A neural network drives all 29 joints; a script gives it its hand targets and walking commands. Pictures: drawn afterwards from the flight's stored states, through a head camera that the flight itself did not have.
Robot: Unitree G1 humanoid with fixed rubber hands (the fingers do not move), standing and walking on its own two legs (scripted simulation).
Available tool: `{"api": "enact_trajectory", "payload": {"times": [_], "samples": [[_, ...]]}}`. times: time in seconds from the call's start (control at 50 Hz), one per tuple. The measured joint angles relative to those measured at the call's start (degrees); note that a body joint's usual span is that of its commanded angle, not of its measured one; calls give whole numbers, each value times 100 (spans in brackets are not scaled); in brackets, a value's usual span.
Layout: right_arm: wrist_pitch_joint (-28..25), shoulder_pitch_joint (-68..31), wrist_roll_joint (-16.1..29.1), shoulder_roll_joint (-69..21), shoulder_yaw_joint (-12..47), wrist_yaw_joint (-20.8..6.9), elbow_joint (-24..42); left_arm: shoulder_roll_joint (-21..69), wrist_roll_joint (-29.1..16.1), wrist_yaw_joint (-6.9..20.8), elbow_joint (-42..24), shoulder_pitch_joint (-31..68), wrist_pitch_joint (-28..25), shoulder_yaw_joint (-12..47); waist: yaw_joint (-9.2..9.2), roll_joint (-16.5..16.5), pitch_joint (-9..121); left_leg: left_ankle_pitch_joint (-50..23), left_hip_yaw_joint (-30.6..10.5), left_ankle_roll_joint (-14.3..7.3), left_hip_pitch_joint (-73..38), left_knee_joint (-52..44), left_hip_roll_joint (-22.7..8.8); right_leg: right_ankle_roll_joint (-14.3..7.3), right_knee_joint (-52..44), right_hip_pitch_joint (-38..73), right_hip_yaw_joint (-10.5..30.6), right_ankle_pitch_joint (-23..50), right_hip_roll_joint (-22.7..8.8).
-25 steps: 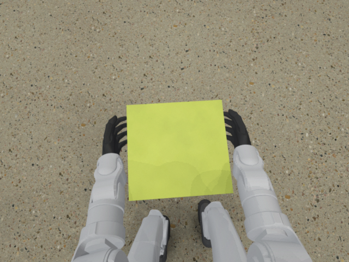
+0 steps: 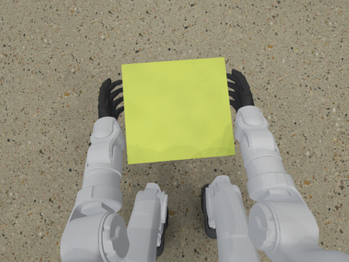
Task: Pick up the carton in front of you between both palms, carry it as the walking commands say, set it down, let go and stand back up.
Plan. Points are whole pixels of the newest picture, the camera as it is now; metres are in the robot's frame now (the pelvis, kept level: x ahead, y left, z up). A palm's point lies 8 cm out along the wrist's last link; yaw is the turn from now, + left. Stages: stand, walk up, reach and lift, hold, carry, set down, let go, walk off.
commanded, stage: set down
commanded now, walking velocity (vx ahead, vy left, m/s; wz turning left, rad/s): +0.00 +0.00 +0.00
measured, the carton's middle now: (175, 119) +0.45 +0.00 -0.17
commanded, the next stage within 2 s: none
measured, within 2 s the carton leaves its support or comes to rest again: rests again in 1.26 s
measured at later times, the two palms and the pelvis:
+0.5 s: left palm (127, 120) +0.47 +0.15 -0.26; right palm (225, 113) +0.48 -0.15 -0.27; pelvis -0.03 +0.00 -0.12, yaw +1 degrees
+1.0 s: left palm (132, 124) +0.47 +0.15 -0.32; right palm (222, 113) +0.50 -0.15 -0.31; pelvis -0.04 +0.00 -0.16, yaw +1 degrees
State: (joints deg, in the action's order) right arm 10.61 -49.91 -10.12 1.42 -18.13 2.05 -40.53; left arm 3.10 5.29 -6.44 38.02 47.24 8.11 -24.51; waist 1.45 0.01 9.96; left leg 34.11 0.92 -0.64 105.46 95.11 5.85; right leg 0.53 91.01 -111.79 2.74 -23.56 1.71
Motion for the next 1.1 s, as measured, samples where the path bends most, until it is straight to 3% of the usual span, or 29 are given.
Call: {"api": "enact_trajectory", "payload": {"times": [0.12,0.22,0.52,0.58,0.72,0.84,0.94,1.04,1.1], "samples": [[-4,-528,-3,103,14,80,-160,-208,-167,7,127,459,-15,-59,-56,-91,-160,110,-31,57,657,696,55,-40,650,-643,-80,-81,-45],[-61,-647,52,227,-17,109,-368,-216,56,-24,374,748,5,-95,-68,-124,-310,173,25,48,1094,1139,36,-25,1056,-1102,-63,-84,-11],[-166,-1948,764,883,648,406,-1071,-871,-614,-254,977,1897,-131,322,-67,-156,-1621,231,123,94,2007,2390,85,-17,2241,-2044,-73,-33,-34],[-150,-2225,768,961,745,392,-1466,-963,-615,-304,1165,1967,-90,396,-142,-96,-1692,298,140,92,2111,2582,82,-16,2423,-2163,-75,-78,-26],[-334,-2323,1241,1137,940,399,-1682,-1093,-998,-496,1293,2042,-220,856,-216,-9,-1807,409,139,63,2209,2916,102,16,2714,-2245,-101,-165,-37],[-396,-2422,1219,1230,956,332,-2097,-1045,-788,-522,1651,2167,-220,843,-186,-27,-1839,394,181,24,2285,3019,115,61,2810,-2306,-67,-161,-38],[-398,-2655,1382,1359,1121,306,-2190,-1103,-1052,-617,1654,2260,-289,987,-177,-28,-2076,314,214,17,2289,3065,122,79,2854,-2298,-34,-87,-32],[-513,-2970,1198,1365,945,298,-2533,-1264,-1052,-569,1899,2616,-235,1038,-247,43,-2323,215,206,63,2326,3125,178,38,2934,-2315,-43,-25,-84],[-498,-3024,1321,1429,983,276,-2575,-1265,-1004,-550,2017,2685,-282,1070,-175,20,-2418,246,143,72,2303,3221,169,19,2981,-2279,-118,-26,-85]]}}
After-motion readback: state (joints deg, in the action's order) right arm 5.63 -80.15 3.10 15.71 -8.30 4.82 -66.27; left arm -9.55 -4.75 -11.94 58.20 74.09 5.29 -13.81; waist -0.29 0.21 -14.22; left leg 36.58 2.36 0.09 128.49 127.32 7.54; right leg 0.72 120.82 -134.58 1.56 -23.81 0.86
